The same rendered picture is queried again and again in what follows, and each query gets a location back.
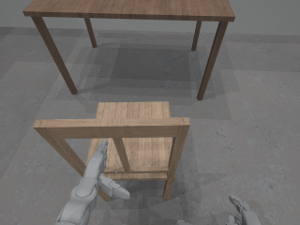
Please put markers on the table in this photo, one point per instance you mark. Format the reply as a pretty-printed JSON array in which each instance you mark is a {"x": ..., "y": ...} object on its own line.
[{"x": 165, "y": 10}]

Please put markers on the right robot hand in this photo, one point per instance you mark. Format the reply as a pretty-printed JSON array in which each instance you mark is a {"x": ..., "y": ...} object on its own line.
[{"x": 248, "y": 217}]

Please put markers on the robot left forearm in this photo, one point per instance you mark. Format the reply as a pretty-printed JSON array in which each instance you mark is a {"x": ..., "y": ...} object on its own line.
[{"x": 82, "y": 201}]

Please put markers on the chair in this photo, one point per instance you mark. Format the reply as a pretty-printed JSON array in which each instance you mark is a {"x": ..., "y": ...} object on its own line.
[{"x": 144, "y": 142}]

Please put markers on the left robot hand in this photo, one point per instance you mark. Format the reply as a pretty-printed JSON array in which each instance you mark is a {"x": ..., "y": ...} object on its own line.
[{"x": 95, "y": 169}]

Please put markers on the right robot shin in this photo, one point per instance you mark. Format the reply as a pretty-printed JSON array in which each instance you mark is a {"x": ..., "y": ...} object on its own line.
[{"x": 180, "y": 221}]

